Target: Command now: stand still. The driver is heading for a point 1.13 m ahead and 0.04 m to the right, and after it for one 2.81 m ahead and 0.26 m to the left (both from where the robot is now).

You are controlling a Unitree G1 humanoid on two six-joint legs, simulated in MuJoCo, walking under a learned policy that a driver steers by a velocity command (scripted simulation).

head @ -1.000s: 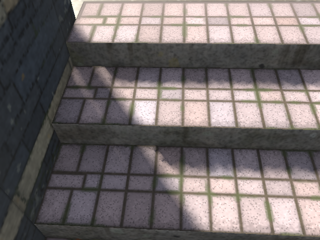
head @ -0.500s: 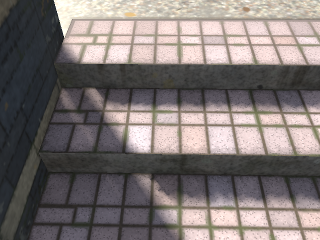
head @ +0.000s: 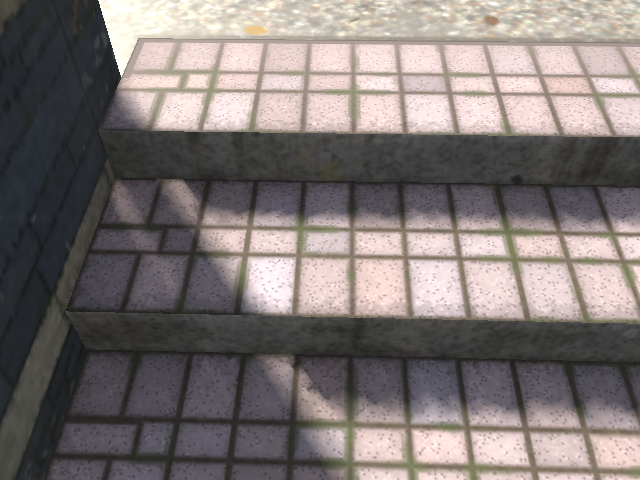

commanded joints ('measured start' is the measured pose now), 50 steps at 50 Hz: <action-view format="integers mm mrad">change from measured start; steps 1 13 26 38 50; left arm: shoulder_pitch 45 70 70 18 -368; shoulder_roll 104 101 172 53 -49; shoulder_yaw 16 9 52 31 -112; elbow -18 -12 -57 -135 -529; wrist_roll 0 1 -38 -28 0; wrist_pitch -5 -6 -46 -56 -104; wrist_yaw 2 3 5 -52 -62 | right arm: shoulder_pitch -5 11 59 359 380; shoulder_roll -99 -98 -57 -42 -105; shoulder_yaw -15 -11 -11 37 54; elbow -22 15 2 45 -10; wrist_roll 0 0 37 -19 32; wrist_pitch -7 -8 -92 -81 -53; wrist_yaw -4 -7 37 47 -19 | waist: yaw -1 -5 -43 -23 10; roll -14 -12 -133 61 23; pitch -31 -15 139 55 26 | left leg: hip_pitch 132 123 -80 180 -187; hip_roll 24 24 7 194 190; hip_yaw -23 -24 66 -165 13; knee -34 -48 90 -303 -536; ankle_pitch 170 127 -211 15 357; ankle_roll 44 37 109 240 200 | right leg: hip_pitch -120 -131 -121 -832 -603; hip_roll -39 -32 -245 -125 -110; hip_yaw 29 25 248 15 -175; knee -106 -127 -220 1065 933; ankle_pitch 197 136 -184 95 125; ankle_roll -22 -23 -168 -21 -44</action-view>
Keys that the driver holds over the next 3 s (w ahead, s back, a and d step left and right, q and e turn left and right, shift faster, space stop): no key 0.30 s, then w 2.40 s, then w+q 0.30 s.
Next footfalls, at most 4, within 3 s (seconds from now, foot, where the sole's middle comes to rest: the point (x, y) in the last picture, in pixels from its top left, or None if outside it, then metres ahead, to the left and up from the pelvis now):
1.08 right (409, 461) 0.49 -0.12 -0.64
1.70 left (296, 253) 0.88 0.09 -0.50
2.32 right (390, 89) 1.26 -0.12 -0.36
2.96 left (298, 19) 1.59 0.10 -0.36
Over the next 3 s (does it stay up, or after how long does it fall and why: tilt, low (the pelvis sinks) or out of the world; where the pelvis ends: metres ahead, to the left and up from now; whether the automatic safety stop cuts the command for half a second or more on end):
stays up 1.45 0.01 0.40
